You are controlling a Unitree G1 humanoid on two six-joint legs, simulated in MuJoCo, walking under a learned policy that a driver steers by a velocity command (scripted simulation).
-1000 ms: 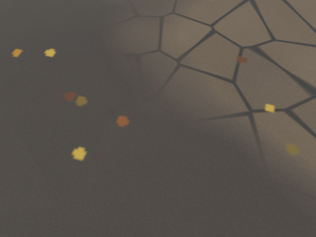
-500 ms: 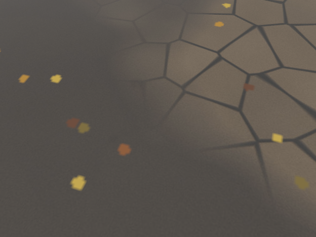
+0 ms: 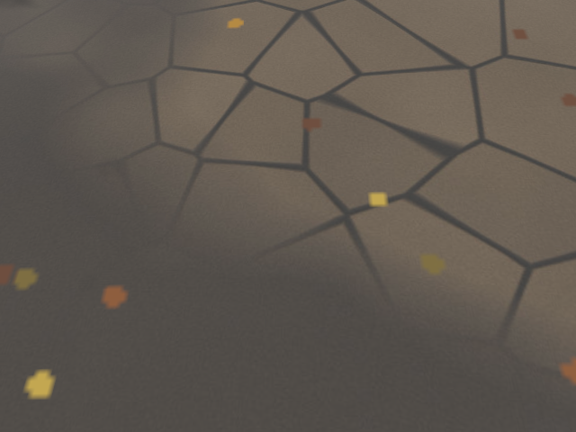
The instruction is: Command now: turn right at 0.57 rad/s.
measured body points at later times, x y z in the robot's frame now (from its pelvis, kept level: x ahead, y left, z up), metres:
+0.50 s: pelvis +0.01 +0.02 +0.01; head +0.02 +0.03 +0.45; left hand +0.20 +0.25 -0.10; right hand +0.10 -0.26 -0.09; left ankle +0.02 +0.14 -0.73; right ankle +0.02 -0.10 -0.73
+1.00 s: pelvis +0.13 -0.02 +0.02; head +0.15 -0.04 +0.47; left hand +0.16 +0.24 -0.10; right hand +0.29 -0.30 -0.08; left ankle +0.27 +0.12 -0.67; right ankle +0.03 -0.10 -0.73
